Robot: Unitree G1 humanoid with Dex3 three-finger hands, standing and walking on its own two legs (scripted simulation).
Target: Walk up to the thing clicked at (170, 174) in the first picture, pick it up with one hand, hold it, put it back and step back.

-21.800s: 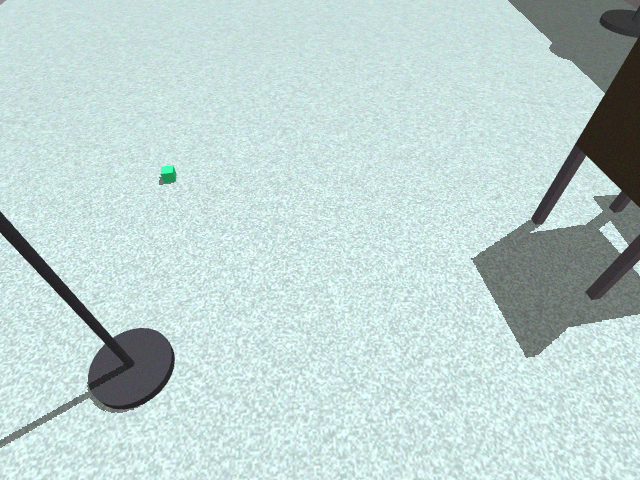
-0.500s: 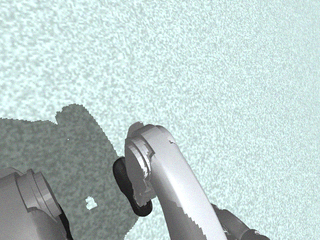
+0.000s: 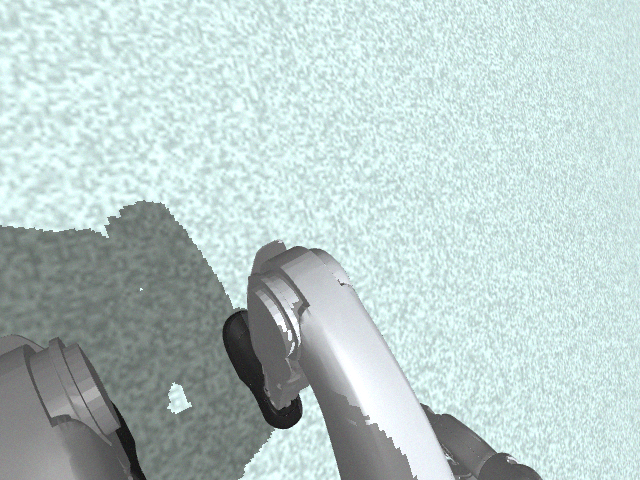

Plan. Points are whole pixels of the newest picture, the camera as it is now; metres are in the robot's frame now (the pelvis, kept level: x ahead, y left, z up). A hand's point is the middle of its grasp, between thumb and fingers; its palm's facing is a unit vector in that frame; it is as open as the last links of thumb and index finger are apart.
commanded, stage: close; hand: left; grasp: from above
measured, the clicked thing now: out of the picture +0.47 +0.31 -0.28
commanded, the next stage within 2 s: settle in 0.60 s
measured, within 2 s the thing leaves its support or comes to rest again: leaves its support in 0.94 s
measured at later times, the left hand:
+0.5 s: hand out of the picture +0.45 +0.31 -0.25, palm faces -0.46 -0.11 -0.88, open 8.6 cm
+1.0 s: hand out of the picture +0.46 +0.31 -0.24, palm faces -0.42 -0.12 -0.90, open 8.5 cm
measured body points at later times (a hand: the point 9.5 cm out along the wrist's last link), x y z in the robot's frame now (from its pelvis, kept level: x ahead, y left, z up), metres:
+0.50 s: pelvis +0.00 +0.00 +0.00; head +0.28 +0.13 +0.33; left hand +0.47 +0.31 -0.20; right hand +0.04 -0.25 -0.05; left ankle +0.07 +0.12 -0.28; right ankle +0.12 -0.11 -0.28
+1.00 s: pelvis +0.00 +0.00 +0.00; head +0.27 +0.13 +0.33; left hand +0.48 +0.32 -0.19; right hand +0.04 -0.25 -0.04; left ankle +0.07 +0.13 -0.28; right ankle +0.12 -0.11 -0.28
